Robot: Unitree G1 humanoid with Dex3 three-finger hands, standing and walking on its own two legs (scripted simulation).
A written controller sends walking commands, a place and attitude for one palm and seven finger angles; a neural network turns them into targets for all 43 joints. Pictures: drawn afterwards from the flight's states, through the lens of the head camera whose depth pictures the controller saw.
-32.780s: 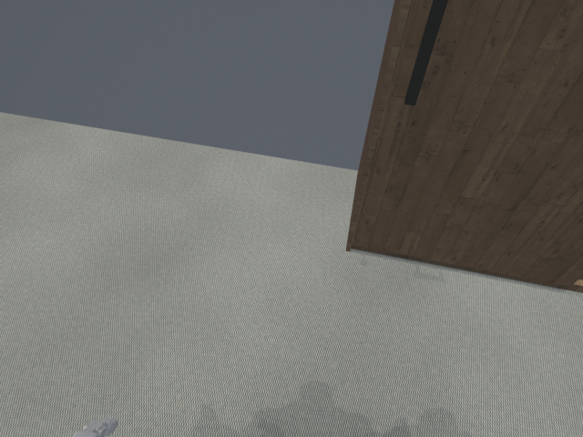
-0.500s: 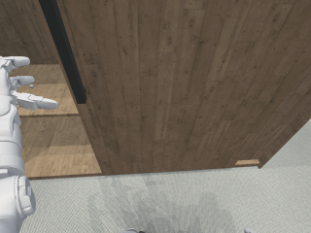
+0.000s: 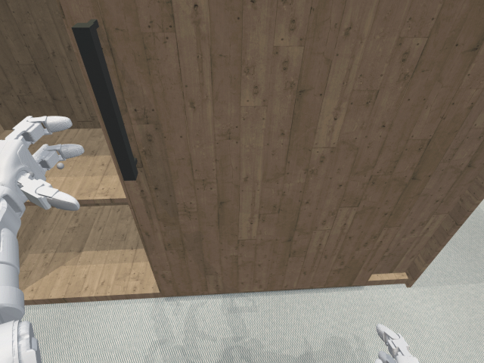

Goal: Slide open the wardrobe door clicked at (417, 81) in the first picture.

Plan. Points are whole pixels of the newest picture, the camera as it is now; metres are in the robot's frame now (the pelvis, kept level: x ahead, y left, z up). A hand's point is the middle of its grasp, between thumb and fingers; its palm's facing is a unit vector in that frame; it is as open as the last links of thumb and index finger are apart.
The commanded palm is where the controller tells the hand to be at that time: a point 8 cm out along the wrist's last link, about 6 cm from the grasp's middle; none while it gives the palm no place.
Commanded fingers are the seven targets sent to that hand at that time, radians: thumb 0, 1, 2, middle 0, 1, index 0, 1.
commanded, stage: draw the hand back to the body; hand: left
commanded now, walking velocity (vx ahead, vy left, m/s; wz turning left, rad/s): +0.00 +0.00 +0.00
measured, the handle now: (114, 109) +0.55 +0.30 +0.17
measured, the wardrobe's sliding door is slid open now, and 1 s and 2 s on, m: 0.65 0.65 0.65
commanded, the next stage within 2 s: step back with the hand held close in 1.34 s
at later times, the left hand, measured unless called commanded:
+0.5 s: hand (33, 215) +0.26 +0.31 +0.17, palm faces +0.46 -0.84 -0.29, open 13.3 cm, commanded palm +0.22 +0.33 +0.19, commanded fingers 0.00 0.10 0.51 -0.23 -0.77 -0.23 -0.77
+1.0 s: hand (55, 231) +0.23 +0.26 +0.18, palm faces +0.39 -0.84 -0.39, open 8.4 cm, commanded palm +0.18 +0.30 +0.19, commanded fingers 0.00 0.90 0.90 -0.20 -0.30 -0.20 -0.30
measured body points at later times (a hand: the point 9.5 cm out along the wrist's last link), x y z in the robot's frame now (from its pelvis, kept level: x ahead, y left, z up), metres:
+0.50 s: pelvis +0.02 +0.01 +0.01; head +0.00 +0.00 +0.46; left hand +0.23 +0.35 +0.19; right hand +0.23 -0.20 -0.05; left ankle +0.13 +0.08 -0.72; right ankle -0.05 -0.09 -0.72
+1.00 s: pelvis +0.03 +0.00 +0.02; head +0.00 -0.01 +0.47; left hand +0.20 +0.30 +0.20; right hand +0.21 -0.23 -0.06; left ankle +0.13 +0.08 -0.72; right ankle -0.05 -0.09 -0.72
